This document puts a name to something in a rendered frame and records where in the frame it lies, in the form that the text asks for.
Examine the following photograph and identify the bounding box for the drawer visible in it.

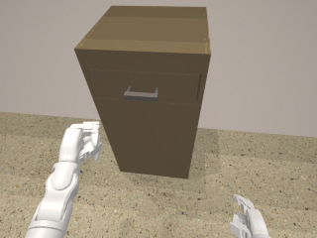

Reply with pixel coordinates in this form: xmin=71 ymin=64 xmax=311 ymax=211
xmin=88 ymin=68 xmax=200 ymax=104

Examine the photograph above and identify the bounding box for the handle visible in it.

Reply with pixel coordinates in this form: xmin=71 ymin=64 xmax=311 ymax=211
xmin=124 ymin=85 xmax=159 ymax=102

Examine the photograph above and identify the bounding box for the cabinet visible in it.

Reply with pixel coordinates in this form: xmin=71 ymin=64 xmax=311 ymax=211
xmin=74 ymin=5 xmax=211 ymax=179

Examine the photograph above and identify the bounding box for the right robot hand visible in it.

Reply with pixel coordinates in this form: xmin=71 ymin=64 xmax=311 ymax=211
xmin=230 ymin=194 xmax=269 ymax=238

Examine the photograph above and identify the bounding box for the left robot hand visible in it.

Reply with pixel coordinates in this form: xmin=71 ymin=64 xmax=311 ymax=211
xmin=58 ymin=121 xmax=102 ymax=165

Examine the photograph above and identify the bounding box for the robot left forearm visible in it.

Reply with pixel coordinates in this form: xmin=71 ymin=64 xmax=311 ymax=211
xmin=25 ymin=161 xmax=80 ymax=238

